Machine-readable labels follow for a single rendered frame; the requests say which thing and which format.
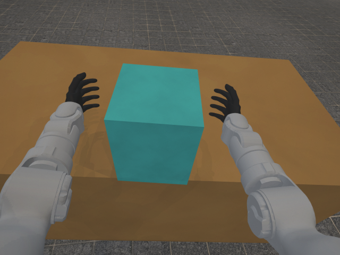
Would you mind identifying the carton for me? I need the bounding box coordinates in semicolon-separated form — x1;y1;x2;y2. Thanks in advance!
104;63;204;185

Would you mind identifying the robot left hand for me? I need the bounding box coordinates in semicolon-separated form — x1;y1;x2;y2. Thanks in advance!
65;72;99;113

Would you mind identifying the robot right forearm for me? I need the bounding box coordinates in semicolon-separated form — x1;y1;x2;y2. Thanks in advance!
220;113;316;225

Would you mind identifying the right robot upper arm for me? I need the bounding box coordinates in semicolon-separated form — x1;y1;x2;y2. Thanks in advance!
247;186;340;255

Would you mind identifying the robot right hand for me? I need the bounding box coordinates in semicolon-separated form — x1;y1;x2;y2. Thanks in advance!
209;84;241;123

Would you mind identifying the pedestal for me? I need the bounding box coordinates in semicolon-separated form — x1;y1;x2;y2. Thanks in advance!
0;41;340;243

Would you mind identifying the left robot upper arm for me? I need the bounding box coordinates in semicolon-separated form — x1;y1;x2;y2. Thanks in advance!
0;167;72;255

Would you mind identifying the robot left forearm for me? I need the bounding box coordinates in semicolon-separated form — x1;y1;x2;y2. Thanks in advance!
0;101;84;217

